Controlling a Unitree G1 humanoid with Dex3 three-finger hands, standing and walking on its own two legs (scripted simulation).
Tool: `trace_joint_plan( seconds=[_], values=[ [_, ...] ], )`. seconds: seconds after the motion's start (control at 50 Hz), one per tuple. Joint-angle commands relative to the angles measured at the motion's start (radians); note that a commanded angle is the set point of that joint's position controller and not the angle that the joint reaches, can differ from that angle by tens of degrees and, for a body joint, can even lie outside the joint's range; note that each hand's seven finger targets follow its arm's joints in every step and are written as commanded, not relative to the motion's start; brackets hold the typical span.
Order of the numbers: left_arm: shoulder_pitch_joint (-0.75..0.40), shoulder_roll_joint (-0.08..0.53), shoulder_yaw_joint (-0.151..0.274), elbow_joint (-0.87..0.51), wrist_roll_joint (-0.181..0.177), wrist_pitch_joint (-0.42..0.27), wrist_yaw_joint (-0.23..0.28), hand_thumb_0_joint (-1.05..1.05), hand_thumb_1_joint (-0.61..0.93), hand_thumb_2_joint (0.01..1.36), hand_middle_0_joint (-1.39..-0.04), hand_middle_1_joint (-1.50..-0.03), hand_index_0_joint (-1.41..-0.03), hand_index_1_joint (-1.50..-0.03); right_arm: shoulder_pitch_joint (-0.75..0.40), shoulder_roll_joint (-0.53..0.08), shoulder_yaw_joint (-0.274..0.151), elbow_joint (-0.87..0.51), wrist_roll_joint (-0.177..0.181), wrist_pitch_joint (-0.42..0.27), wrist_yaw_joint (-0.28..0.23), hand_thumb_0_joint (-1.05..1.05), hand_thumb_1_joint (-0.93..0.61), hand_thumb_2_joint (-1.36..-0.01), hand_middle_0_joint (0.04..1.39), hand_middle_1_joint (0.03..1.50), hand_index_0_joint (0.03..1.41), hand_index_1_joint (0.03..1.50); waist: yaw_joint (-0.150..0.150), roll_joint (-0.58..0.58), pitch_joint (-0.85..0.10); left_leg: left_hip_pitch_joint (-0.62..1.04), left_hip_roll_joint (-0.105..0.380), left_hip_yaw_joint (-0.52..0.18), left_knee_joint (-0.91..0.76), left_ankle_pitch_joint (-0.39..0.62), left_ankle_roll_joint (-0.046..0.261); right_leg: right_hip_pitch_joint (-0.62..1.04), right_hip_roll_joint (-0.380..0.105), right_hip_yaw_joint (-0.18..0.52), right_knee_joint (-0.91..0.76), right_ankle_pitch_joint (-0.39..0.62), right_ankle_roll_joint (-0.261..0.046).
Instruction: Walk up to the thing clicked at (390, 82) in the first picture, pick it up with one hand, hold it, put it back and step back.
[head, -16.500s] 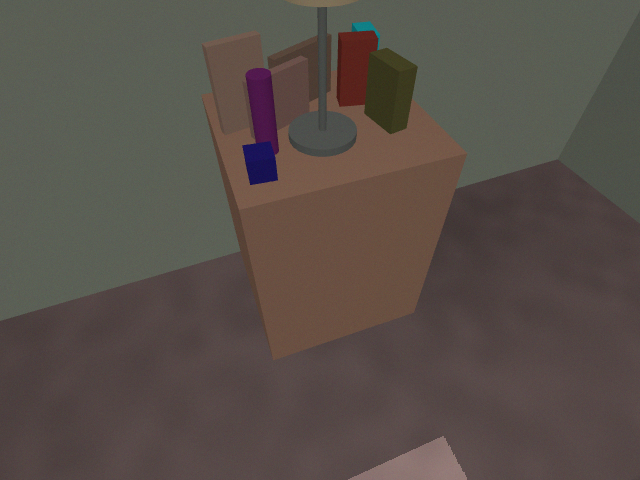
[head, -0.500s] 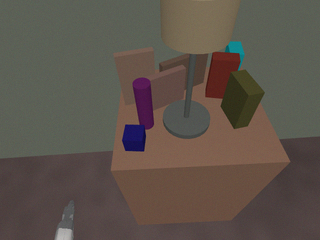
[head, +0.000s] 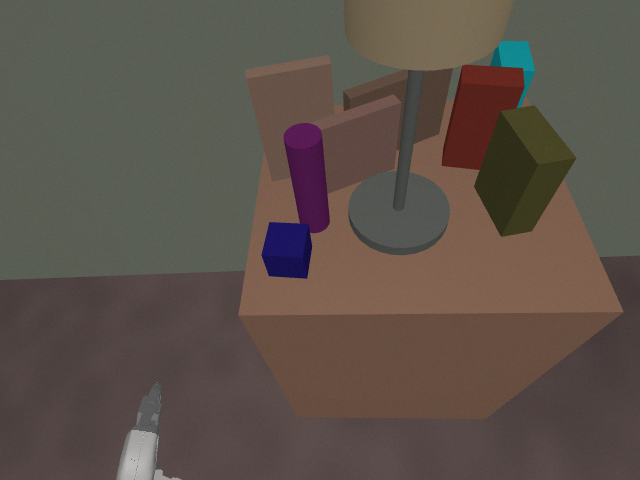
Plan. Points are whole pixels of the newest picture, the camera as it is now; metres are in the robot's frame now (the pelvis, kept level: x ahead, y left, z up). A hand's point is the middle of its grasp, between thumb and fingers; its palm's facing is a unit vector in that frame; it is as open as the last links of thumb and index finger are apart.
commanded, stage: go down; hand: right
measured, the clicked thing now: (517, 174) +0.54 -0.24 +0.02
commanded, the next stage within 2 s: approach in 1.24 s
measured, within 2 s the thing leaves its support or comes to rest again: neither
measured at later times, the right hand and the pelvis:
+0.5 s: hand out of the picture +0.43 -0.42 +0.17, palm faces +0.32 +0.95 +0.01, open 16.7 cm; pelvis +0.01 -0.01 -0.01, yaw +1 degrees
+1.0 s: hand out of the picture +0.45 -0.42 +0.18, palm faces +0.32 +0.95 +0.01, open 16.8 cm; pelvis +0.01 -0.01 -0.02, yaw +1 degrees
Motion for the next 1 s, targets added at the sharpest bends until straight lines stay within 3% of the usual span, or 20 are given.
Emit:
trace_joint_plan(
  seconds=[0.0,0.08,0.12,0.16,0.18,0.22,0.26,0.28,0.32,0.36,0.46,0.54,0.58,0.64,0.7,0.74,0.84,0.92,0.96,0.98],
  values=[
    [-0.063,0.145,0.051,-0.183,0.001,-0.053,0.009,0.000,-0.579,0.077,-0.054,-0.051,-0.038,-0.067,-0.389,-0.431,-0.046,-0.198,0.019,-0.081,-0.001,0.000,0.392,-0.035,0.086,0.038,0.073,0.038,-0.012,-0.208,-0.354,0.104,-0.015,-0.017,-0.033,0.234,0.031,0.184,0.020,0.008,-0.039,0.295,-0.018],
    [0.009,0.167,0.070,-0.146,0.004,-0.044,0.008,0.000,-0.582,0.080,-0.054,-0.052,-0.037,-0.070,-0.395,-0.463,-0.051,-0.142,0.004,-0.077,-0.007,0.000,0.423,-0.034,0.081,0.038,0.070,0.038,0.000,-0.225,-0.361,0.065,-0.025,-0.009,-0.018,0.215,0.034,0.180,0.013,0.015,-0.030,0.302,-0.010],
    [-0.044,0.154,0.045,-0.229,0.007,-0.051,0.006,0.000,-0.582,0.081,-0.055,-0.054,-0.038,-0.072,-0.453,-0.463,-0.041,-0.184,-0.003,-0.088,-0.009,0.000,0.390,-0.028,0.092,0.034,0.077,0.034,0.002,-0.229,-0.420,0.072,-0.026,-0.009,-0.009,0.249,0.033,0.213,0.010,0.017,-0.007,0.374,-0.006],
    [0.018,0.165,0.065,-0.187,0.006,-0.043,0.004,0.000,-0.587,0.085,-0.057,-0.055,-0.037,-0.076,-0.414,-0.460,-0.042,-0.136,-0.009,-0.078,-0.012,0.000,0.372,-0.031,0.092,0.033,0.076,0.033,0.002,-0.230,-0.384,0.049,-0.033,0.000,0.002,0.259,0.036,0.211,0.004,0.022,0.000,0.438,0.000],
    [0.033,0.149,0.050,-0.170,0.006,-0.038,-0.002,0.000,-0.586,0.085,-0.056,-0.055,-0.036,-0.075,-0.398,-0.457,-0.038,-0.138,-0.008,-0.077,-0.011,0.000,0.385,-0.030,0.092,0.034,0.078,0.034,-0.009,-0.266,-0.352,0.036,-0.031,-0.002,-0.006,0.241,0.038,0.211,0.005,0.021,0.001,0.431,0.002],
    [0.003,0.166,0.061,-0.214,0.007,-0.040,-0.006,0.000,-0.587,0.086,-0.057,-0.055,-0.036,-0.076,-0.425,-0.458,-0.041,-0.154,-0.012,-0.077,-0.013,0.000,0.370,-0.033,0.092,0.034,0.076,0.034,-0.004,-0.248,-0.403,0.037,-0.035,0.001,0.008,0.251,0.040,0.218,-0.002,0.028,0.011,0.466,0.007],
    [-0.007,0.146,0.043,-0.215,0.005,-0.035,-0.013,0.000,-0.581,0.080,-0.056,-0.056,-0.039,-0.073,-0.446,-0.469,-0.044,-0.186,-0.013,-0.079,-0.016,0.000,0.354,-0.035,0.095,0.033,0.079,0.033,-0.015,-0.286,-0.413,0.023,-0.038,0.004,0.012,0.246,0.043,0.248,-0.006,0.030,0.015,0.512,0.012],
    [0.036,0.160,0.067,-0.195,0.007,-0.033,-0.011,0.000,-0.588,0.086,-0.057,-0.055,-0.037,-0.077,-0.458,-0.462,-0.035,-0.174,-0.014,-0.077,-0.012,0.000,0.373,-0.042,0.088,0.037,0.074,0.037,0.007,-0.301,-0.419,-0.009,-0.043,0.006,0.019,0.251,0.042,0.274,-0.014,0.038,0.027,0.572,0.022],
    [0.031,0.165,0.067,-0.203,0.007,-0.033,-0.016,0.000,-0.584,0.082,-0.056,-0.055,-0.038,-0.074,-0.427,-0.447,-0.037,-0.150,-0.009,-0.071,-0.014,0.000,0.347,-0.036,0.094,0.033,0.077,0.033,0.003,-0.277,-0.403,-0.004,-0.043,0.006,0.019,0.256,0.042,0.259,-0.013,0.038,0.035,0.585,0.019],
    [0.022,0.170,0.068,-0.214,0.010,-0.028,-0.020,0.000,-0.583,0.082,-0.057,-0.057,-0.039,-0.075,-0.456,-0.476,-0.050,-0.168,-0.020,-0.072,-0.018,0.000,0.332,-0.039,0.093,0.032,0.075,0.032,0.006,-0.273,-0.424,0.011,-0.037,-0.002,0.024,0.276,0.042,0.240,-0.007,0.029,0.044,0.559,0.012],
    [0.053,0.161,0.061,-0.215,0.007,-0.025,-0.022,0.000,-0.587,0.085,-0.056,-0.055,-0.035,-0.076,-0.467,-0.467,-0.034,-0.121,-0.028,-0.065,-0.019,0.000,0.341,-0.038,0.094,0.033,0.076,0.033,0.018,-0.242,-0.393,0.016,-0.034,-0.004,0.026,0.253,0.039,0.180,0.001,0.023,0.039,0.440,0.002],
    [0.041,0.177,0.073,-0.249,0.009,-0.023,-0.025,0.000,-0.584,0.083,-0.057,-0.056,-0.038,-0.076,-0.518,-0.503,-0.039,-0.137,-0.041,-0.068,-0.020,0.000,0.340,-0.040,0.092,0.033,0.075,0.033,0.017,-0.272,-0.419,-0.004,-0.036,0.001,0.037,0.260,0.042,0.212,-0.005,0.029,0.051,0.498,0.006],
    [0.072,0.168,0.064,-0.204,0.008,-0.015,-0.027,0.000,-0.585,0.085,-0.056,-0.056,-0.036,-0.076,-0.480,-0.481,-0.026,-0.065,-0.041,-0.056,-0.019,0.000,0.354,-0.035,0.092,0.032,0.075,0.032,0.018,-0.257,-0.362,-0.027,-0.038,0.003,0.032,0.225,0.041,0.173,-0.001,0.028,0.046,0.438,0.003],
    [-0.001,0.167,0.052,-0.271,0.012,-0.023,-0.029,0.000,-0.587,0.086,-0.057,-0.056,-0.037,-0.077,-0.565,-0.507,-0.030,-0.131,-0.048,-0.072,-0.022,0.000,0.353,-0.041,0.090,0.034,0.074,0.034,0.019,-0.286,-0.421,-0.026,-0.040,0.007,0.043,0.209,0.042,0.198,-0.009,0.036,0.051,0.439,0.010],
    [0.046,0.172,0.070,-0.228,0.007,-0.015,-0.029,0.000,-0.582,0.082,-0.056,-0.055,-0.037,-0.074,-0.520,-0.506,-0.018,-0.074,-0.054,-0.061,-0.022,0.000,0.361,-0.043,0.087,0.035,0.071,0.035,0.026,-0.270,-0.368,-0.014,-0.030,-0.005,0.044,0.215,0.041,0.125,0.007,0.021,0.050,0.341,-0.006],
    [-0.018,0.177,0.058,-0.301,0.010,-0.026,-0.026,0.000,-0.582,0.083,-0.056,-0.057,-0.038,-0.075,-0.569,-0.512,-0.018,-0.106,-0.053,-0.066,-0.019,0.000,0.358,-0.042,0.086,0.034,0.070,0.034,0.035,-0.256,-0.437,-0.007,-0.030,-0.005,0.050,0.231,0.037,0.147,0.005,0.023,0.059,0.347,-0.007],
    [0.044,0.174,0.056,-0.246,0.010,-0.016,-0.024,0.000,-0.585,0.086,-0.056,-0.056,-0.037,-0.076,-0.567,-0.538,-0.021,-0.062,-0.062,-0.057,-0.017,0.000,0.388,-0.042,0.082,0.036,0.068,0.036,0.033,-0.268,-0.419,-0.023,-0.031,-0.004,0.070,0.256,0.036,0.127,0.006,0.025,0.078,0.390,-0.004],
    [0.008,0.183,0.063,-0.293,0.011,-0.016,-0.027,0.000,-0.580,0.082,-0.057,-0.058,-0.039,-0.076,-0.594,-0.553,-0.020,-0.080,-0.064,-0.058,-0.011,0.000,0.367,-0.045,0.081,0.035,0.067,0.035,0.038,-0.285,-0.451,-0.041,-0.033,-0.003,0.075,0.256,0.036,0.165,0.001,0.030,0.094,0.440,-0.002],
    [0.062,0.183,0.068,-0.234,0.011,-0.007,-0.027,0.000,-0.585,0.087,-0.057,-0.057,-0.038,-0.078,-0.568,-0.551,-0.020,-0.039,-0.065,-0.049,-0.011,0.000,0.384,-0.048,0.078,0.037,0.066,0.037,0.033,-0.277,-0.401,-0.061,-0.038,0.006,0.077,0.243,0.037,0.142,-0.001,0.034,0.089,0.448,0.001],
    [0.039,0.189,0.067,-0.268,0.014,-0.010,-0.029,0.000,-0.585,0.085,-0.056,-0.056,-0.037,-0.076,-0.589,-0.566,-0.028,-0.061,-0.069,-0.053,-0.011,0.000,0.380,-0.048,0.078,0.037,0.065,0.037,0.036,-0.286,-0.452,-0.048,-0.035,0.001,0.083,0.265,0.037,0.163,-0.003,0.034,0.099,0.476,0.003]
  ],
)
